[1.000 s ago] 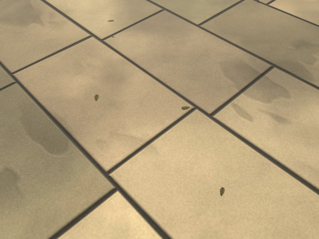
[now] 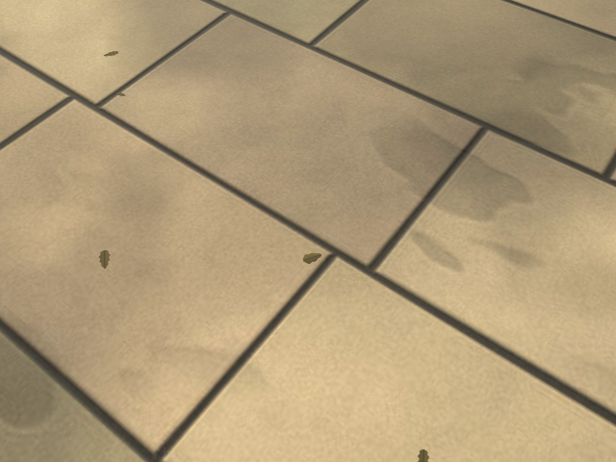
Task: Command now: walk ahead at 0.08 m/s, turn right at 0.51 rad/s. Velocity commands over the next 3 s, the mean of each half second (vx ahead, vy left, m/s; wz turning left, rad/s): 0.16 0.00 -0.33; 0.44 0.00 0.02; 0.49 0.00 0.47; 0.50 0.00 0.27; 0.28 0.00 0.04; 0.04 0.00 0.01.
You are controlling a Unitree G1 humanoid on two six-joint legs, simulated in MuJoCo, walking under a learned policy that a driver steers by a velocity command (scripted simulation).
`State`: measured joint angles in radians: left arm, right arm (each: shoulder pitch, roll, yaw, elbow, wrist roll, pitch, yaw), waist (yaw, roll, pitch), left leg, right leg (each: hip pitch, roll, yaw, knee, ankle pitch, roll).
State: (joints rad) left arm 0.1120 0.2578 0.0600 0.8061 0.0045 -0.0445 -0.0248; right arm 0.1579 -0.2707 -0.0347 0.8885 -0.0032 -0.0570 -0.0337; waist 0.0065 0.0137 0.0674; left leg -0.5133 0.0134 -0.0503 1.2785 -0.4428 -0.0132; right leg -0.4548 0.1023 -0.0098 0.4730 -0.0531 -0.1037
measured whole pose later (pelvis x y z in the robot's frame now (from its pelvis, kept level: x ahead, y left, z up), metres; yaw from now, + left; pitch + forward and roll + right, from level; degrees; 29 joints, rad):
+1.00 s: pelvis +0.30 -0.05 +0.02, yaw -7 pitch +2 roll -1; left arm 0.24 0.23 0.06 0.82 0.00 -0.10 -0.03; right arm 0.30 -0.29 -0.07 0.85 0.03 -0.07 -0.01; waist 0.00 0.05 0.00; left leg -0.57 0.09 -0.05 1.16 -0.27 0.04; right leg -0.19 0.04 -0.10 0.35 -0.19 -0.05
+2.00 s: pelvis +0.88 -0.03 +0.01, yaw +17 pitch +2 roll -1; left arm 0.24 0.27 0.05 0.76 0.00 -0.10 -0.03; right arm 0.30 -0.29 -0.05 0.73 0.01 -0.06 0.00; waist 0.01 0.04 0.01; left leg -0.46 0.01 -0.06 1.16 -0.35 0.03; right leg -0.31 0.05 -0.03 0.45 -0.18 -0.05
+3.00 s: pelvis +1.13 +0.05 +0.01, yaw +16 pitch -1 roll +0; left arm 0.24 0.21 0.02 0.95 0.00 -0.02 0.03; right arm 0.18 -0.22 -0.04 0.92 0.00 0.00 -0.02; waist 0.00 0.00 0.03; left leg -0.29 0.00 0.00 0.53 -0.22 0.00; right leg -0.20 -0.02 0.01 0.55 -0.34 0.01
